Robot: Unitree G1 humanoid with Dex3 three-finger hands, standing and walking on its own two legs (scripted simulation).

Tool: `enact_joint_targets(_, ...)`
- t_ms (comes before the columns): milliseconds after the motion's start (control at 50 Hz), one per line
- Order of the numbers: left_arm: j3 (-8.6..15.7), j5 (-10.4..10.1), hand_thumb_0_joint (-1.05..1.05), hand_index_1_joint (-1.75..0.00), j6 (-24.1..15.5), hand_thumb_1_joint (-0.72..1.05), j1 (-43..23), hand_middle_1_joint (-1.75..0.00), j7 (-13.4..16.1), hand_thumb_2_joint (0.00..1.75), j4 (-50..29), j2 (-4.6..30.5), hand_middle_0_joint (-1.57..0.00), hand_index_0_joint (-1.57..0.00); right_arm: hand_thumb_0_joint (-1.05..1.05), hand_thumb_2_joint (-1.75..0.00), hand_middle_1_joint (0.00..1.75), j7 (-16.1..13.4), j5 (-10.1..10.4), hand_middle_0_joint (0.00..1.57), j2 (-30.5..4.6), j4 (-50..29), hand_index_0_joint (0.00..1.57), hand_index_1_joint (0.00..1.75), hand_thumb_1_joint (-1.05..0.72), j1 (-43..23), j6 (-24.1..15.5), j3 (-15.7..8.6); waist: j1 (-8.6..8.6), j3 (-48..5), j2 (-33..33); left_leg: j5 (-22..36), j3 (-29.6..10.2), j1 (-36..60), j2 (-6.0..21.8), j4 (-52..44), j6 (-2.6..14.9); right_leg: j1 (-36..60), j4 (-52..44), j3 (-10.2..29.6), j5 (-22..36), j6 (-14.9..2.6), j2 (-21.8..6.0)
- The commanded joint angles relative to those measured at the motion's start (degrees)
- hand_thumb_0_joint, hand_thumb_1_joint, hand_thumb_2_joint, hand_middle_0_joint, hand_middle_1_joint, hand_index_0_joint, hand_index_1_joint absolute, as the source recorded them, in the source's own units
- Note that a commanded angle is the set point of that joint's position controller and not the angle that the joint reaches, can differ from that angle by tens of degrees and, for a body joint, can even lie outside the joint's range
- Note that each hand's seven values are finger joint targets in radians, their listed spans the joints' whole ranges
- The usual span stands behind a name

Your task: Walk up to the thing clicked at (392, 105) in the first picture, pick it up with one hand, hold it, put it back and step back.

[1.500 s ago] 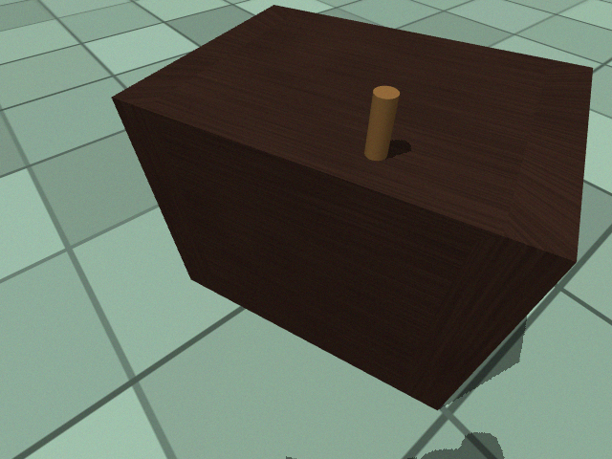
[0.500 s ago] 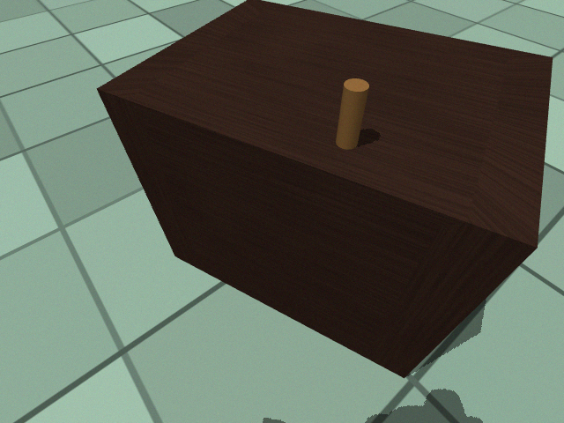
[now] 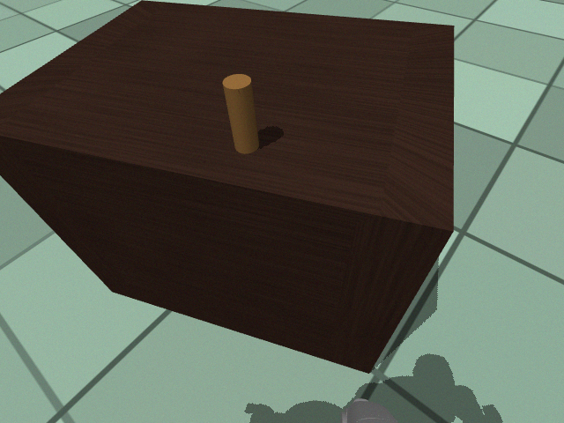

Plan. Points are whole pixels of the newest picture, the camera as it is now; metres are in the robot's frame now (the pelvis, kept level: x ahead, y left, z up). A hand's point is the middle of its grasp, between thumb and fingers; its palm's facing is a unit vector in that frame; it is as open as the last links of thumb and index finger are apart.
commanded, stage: walk up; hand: left
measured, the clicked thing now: (242, 116) +0.56 +0.10 +0.13
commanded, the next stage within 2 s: none
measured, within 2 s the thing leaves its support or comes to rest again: neither
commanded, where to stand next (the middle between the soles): +0.11 +0.01 m, yaw -14 degrees
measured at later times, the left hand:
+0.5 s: hand (140, 353) +0.24 +0.29 -0.14, palm faces -0.19 -0.89 -0.42, open 7.4 cm
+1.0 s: hand (157, 352) +0.24 +0.26 -0.14, palm faces -0.28 -0.88 -0.37, open 7.4 cm
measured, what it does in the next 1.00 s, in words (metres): steps on the spot, turning right: left foot, then right foot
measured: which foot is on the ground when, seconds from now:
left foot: up 0.00-0.32, down 0.34-0.70, up 0.72-0.92, down 0.94-1.00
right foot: down 0.00-0.36, up 0.38-0.64, down 0.66-1.00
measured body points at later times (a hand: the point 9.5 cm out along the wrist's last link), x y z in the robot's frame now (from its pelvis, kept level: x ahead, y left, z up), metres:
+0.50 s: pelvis +0.09 +0.03 +0.01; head +0.16 +0.03 +0.45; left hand +0.25 +0.33 -0.11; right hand +0.14 -0.29 -0.10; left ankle +0.15 +0.14 -0.71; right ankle +0.06 -0.11 -0.65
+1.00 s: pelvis +0.07 +0.04 +0.01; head +0.11 +0.03 +0.45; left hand +0.26 +0.30 -0.11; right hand +0.07 -0.29 -0.10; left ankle +0.12 +0.17 -0.71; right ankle +0.07 -0.09 -0.70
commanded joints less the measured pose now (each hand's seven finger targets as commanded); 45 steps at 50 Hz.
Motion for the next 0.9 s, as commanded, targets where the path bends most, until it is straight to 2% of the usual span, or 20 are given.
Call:
enact_joint_targets(0,4.28,-1.11,0.0,-0.3,-1.8,0.9,5.75,-0.3,2.18,0.9,-5.3,19.93,-0.2,-0.2,0.0,-0.9,0.3,0.54,1.15,0.2,-10.97,-8.47,0.2,0.3,-0.9,-3.25,-1.92,-1.22,3.54,1.01,-11.48,-0.44,-3.99,-24.02,-4.69,18.98,0.26,10.04,-34.73,44.67,-31.64,-17.03,-18.34)
enact_joint_targets(60,2.56,-1.57,0.0,-0.3,-2.87,0.9,2.16,-0.3,3.79,0.9,-5.7,16.07,-0.2,-0.2,0.0,-0.9,0.3,0.95,1.97,0.2,-8.12,-5.94,0.2,0.3,-0.9,3.56,-1.08,-0.34,0.43,-1.03,-8.57,6.56,-4.52,-18.55,-1.75,12.62,1.24,7.31,-27.82,27.58,-16.99,-12.67,-12.71)
enact_joint_targets(140,1.26,-1.01,0.0,-0.3,-4.02,0.9,3.63,-0.3,5.5,0.9,-7.23,14.39,-0.2,-0.2,0.0,-0.9,0.3,1.21,0.15,0.2,-6.74,-8.39,0.2,0.3,-0.9,3.98,0.68,-0.47,0.81,-1.94,-6.09,7.68,-3.78,-16.73,-3.04,4.62,0.39,5.42,-22.57,21.04,3.88,-13.03,-11.17)
enact_joint_targets(240,-0.04,-1.59,0.0,-0.3,-3.85,0.9,1.38,-0.3,6.91,0.9,-10.56,13.96,-0.2,-0.2,0.0,-0.9,0.3,0.38,1.07,0.2,-6.11,-11.13,0.2,0.3,-0.9,1.97,0.96,-1.24,0.03,-5.84,-7.94,12.37,-1.11,-9.38,-6.1,-2.42,0.49,2.9,-11.89,16.15,32.59,-12.56,-11.23)
enact_joint_targets(300,-1.28,-2.13,0.0,-0.3,-2.94,0.9,-1.88,-0.3,7.39,0.9,-12.15,11.8,-0.2,-0.2,0.0,-0.9,0.3,-0.05,0.98,0.2,-6.4,-10.19,0.2,0.3,-0.9,5.46,0.27,-1.97,-3.14,-7.35,-7.61,24.8,-1.16,-0.3,-7.38,-14.85,2.37,-3.42,-2.61,11.99,25.06,-7.85,-6.63)
enact_joint_targets(320,-1.72,-2.63,0.0,-0.3,-2.68,0.9,-0.53,-0.3,7.47,0.9,-12.46,9.51,-0.2,-0.2,0.0,-0.9,0.3,-0.31,0.69,0.2,-9.21,-10.78,0.2,0.3,-0.9,5.09,-0.2,-2.58,-2.64,-8.88,0.67,32.89,-9.2,0.19,-0.79,-21.08,3.93,-3.19,4.34,7.34,18.06,-4.58,-1.13)
enact_joint_targets(340,-2.43,-3.24,0.0,-0.3,-2.18,0.9,1.59,-0.3,7.61,0.9,-12.15,7.34,-0.2,-0.2,0.0,-0.9,0.3,-0.36,0.7,0.2,-11.88,-12.15,0.2,0.3,-0.9,3.42,-0.52,-3.11,-1.7,-10.27,7.48,39.84,-21.79,2.88,8.55,-24.08,8.64,-7.24,13.42,4.11,-0.86,-2.07,6.45)
enact_joint_targets(360,-1.95,-2.9,0.0,-0.3,-1.33,0.9,4.03,-0.3,8.22,0.9,-11.0,8.87,-0.2,-0.2,0.0,-0.9,0.3,-0.3,1.53,0.2,-12.43,-12.82,0.2,0.3,-0.9,1.98,-0.65,-2.73,-1.05,-12.14,7.62,45.59,-25.41,2.0,14.03,-22.89,14.54,-5.74,21.43,7.0,-21.8,-1.76,7.14)
enact_joint_targets(380,-1.99,-2.73,0.0,-0.3,-1.1,0.9,4.27,-0.3,8.63,0.9,-9.84,9.85,-0.2,-0.2,0.0,-0.9,0.3,-0.37,1.78,0.2,-12.17,-12.35,0.2,0.3,-0.9,1.19,-0.58,-2.9,-0.84,-11.45,7.48,45.92,-27.07,0.37,15.4,-22.33,17.49,-5.48,23.98,8.38,-23.06,-1.85,4.93)
enact_joint_targets(440,-0.89,-2.86,0.0,-0.3,-1.13,0.9,1.44,-0.3,7.76,0.9,-9.12,10.2,-0.2,-0.2,0.0,-0.9,0.3,-1.0,1.44,0.2,-9.99,-12.95,0.2,0.3,-0.9,-0.15,-0.44,-1.84,-0.99,-8.03,7.16,52.19,-14.54,-2.2,8.09,-18.78,12.83,-6.95,24.13,7.97,-18.37,-2.47,4.42)
enact_joint_targets(540,-1.16,-2.33,0.0,-0.3,-1.5,0.9,-1.22,-0.3,6.66,0.9,-10.14,8.6,-0.2,-0.2,0.0,-0.9,0.3,-1.08,1.41,0.2,-10.72,-13.27,0.2,0.3,-0.9,0.89,-0.2,-1.46,-2.24,-11.16,8.5,51.94,-11.7,4.26,7.69,-14.59,12.83,-4.77,7.99,2.64,-14.31,-1.22,3.11)
enact_joint_targets(580,-0.94,-1.75,0.0,-0.3,-1.53,0.9,-0.33,-0.3,6.44,0.9,-9.59,8.47,-0.2,-0.2,0.0,-0.9,0.3,-0.9,1.63,0.2,-10.66,-13.9,0.2,0.3,-0.9,-0.29,0.05,-1.13,-1.27,-11.97,7.01,49.34,-9.38,0.63,6.98,-12.75,11.7,1.39,1.89,0.68,-10.99,-1.49,4.31)
enact_joint_targets(620,-0.4,-1.11,0.0,-0.3,-1.95,0.9,2.67,-0.3,6.49,0.9,-7.78,8.57,-0.2,-0.2,0.0,-0.9,0.3,-0.5,2.4,0.2,-9.78,-14.24,0.2,0.3,-0.9,-3.01,0.71,-0.55,1.79,-12.49,4.74,41.5,-7.22,-6.0,5.74,-7.8,8.7,10.98,-11.55,0.12,0.63,-2.64,5.24)
enact_joint_targets(640,0.48,-0.61,0.0,-0.3,-2.38,0.9,1.92,-0.3,6.71,0.9,-7.95,11.13,-0.2,-0.2,0.0,-0.9,0.3,-0.35,2.76,0.2,-7.38,-14.3,0.2,0.3,-0.9,-3.19,0.76,0.27,2.29,-12.15,0.31,35.08,-5.67,-12.12,3.88,-3.9,5.6,16.04,-14.38,6.46,4.87,-4.19,2.17)
enact_joint_targets(660,1.54,0.09,0.0,-0.3,-2.98,0.9,0.91,-0.3,6.81,0.9,-8.96,15.01,-0.2,-0.2,0.0,-0.9,0.3,-0.25,3.21,0.2,-4.07,-14.86,0.2,0.3,-0.9,-2.56,0.77,1.34,1.94,-11.58,-12.22,20.54,-1.47,-21.95,-2.52,5.32,1.5,19.44,-16.79,25.95,12.92,-7.97,-9.37)
enact_joint_targets(680,1.22,-0.25,0.0,-0.3,-3.01,0.9,-1.71,-0.3,6.78,0.9,-9.89,16.59,-0.2,-0.2,0.0,-0.9,0.3,-1.16,2.93,0.2,-5.0,-14.96,0.2,0.3,-0.9,-5.65,1.42,1.17,1.88,-9.43,-12.09,-3.29,-1.61,-22.8,-5.85,8.19,0.58,12.32,-17.48,33.69,18.44,-16.54,-18.18)
enact_joint_targets(700,1.17,-0.34,0.0,-0.3,-2.92,0.9,-4.38,-0.3,6.66,0.9,-10.63,18.0,-0.2,-0.2,0.0,-0.9,0.3,-1.7,2.37,0.2,-7.54,-13.42,0.2,0.3,-0.9,-4.9,1.51,0.22,1.42,-8.51,-13.25,-5.46,-4.09,-17.31,-4.23,10.79,0.04,6.64,-15.68,34.53,21.96,-19.23,-19.2)
enact_joint_targets(760,-0.14,-0.77,0.0,-0.3,-2.84,0.9,-6.5,-0.3,6.85,0.9,-9.92,12.73,-0.2,-0.2,0.0,-0.9,0.3,-0.97,3.14,0.2,-6.9,-10.12,0.2,0.3,-0.9,-3.56,0.77,0.35,-0.57,-5.37,-9.24,0.57,-2.68,-17.75,-5.51,7.91,0.35,7.89,-12.69,19.68,27.67,-13.25,-10.04)
enact_joint_targets(820,-0.43,-0.3,0.0,-0.3,-2.89,0.9,-4.35,-0.3,6.75,0.9,-9.24,12.55,-0.2,-0.2,0.0,-0.9,0.3,-0.94,2.85,0.2,-6.09,-9.53,0.2,0.3,-0.9,-3.65,0.1,1.11,0.83,-7.59,-12.19,3.88,-0.65,-15.38,-6.41,1.18,-0.16,10.72,-11.62,18.34,31.25,-11.82,-7.21)
enact_joint_targets(880,-0.53,-0.78,0.0,-0.3,-1.84,0.9,-6.02,-0.3,6.38,0.9,-9.45,11.76,-0.2,-0.2,0.0,-0.9,0.3,-1.04,2.6,0.2,-5.08,-7.42,0.2,0.3,-0.9,-1.6,-1.14,1.16,-0.12,-9.91,-13.0,8.9,1.99,-8.51,-8.34,-13.86,-0.84,11.43,-7.82,14.22,26.07,-10.85,-4.72)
